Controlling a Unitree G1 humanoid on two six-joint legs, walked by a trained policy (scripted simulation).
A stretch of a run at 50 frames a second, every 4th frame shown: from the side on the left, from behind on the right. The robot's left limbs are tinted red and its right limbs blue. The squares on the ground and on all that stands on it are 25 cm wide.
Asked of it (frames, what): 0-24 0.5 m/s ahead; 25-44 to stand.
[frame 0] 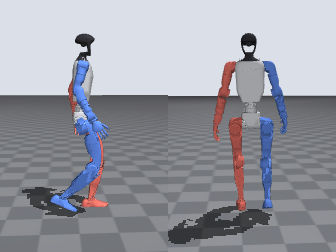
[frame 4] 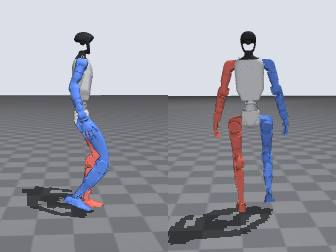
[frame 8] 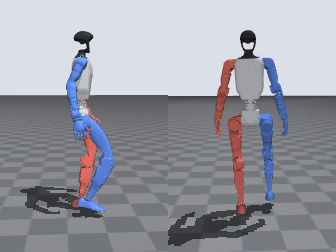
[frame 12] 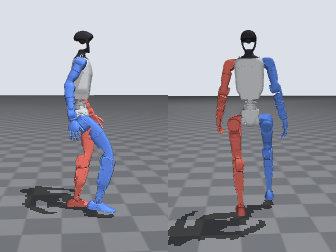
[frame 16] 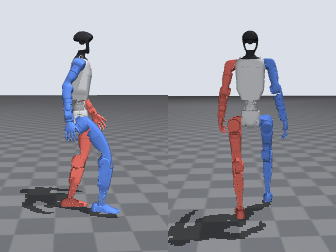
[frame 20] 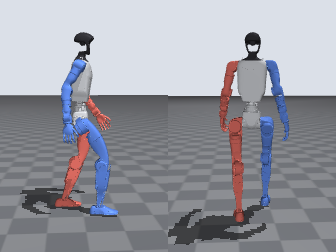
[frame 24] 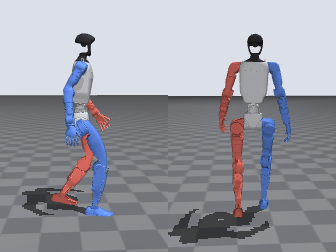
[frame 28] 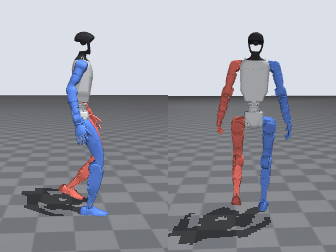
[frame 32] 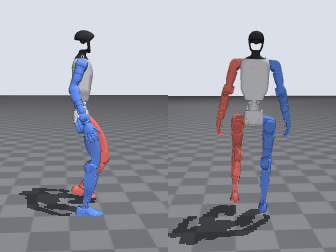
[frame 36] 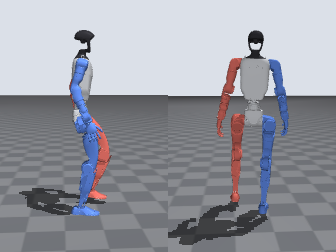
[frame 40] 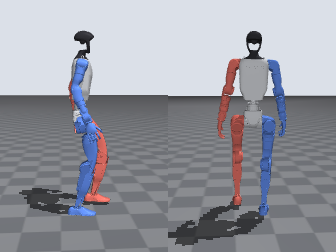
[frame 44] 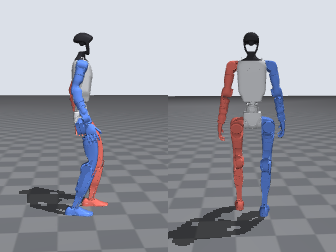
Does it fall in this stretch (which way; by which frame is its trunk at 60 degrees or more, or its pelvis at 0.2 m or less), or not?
no
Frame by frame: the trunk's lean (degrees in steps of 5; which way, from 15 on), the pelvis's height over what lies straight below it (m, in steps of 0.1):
0: 5, 0.8
4: 5, 0.8
8: 5, 0.8
12: 5, 0.8
16: 5, 0.8
20: 5, 0.8
24: 5, 0.8
28: 5, 0.8
32: 5, 0.8
36: 5, 0.8
40: 5, 0.8
44: 0, 0.8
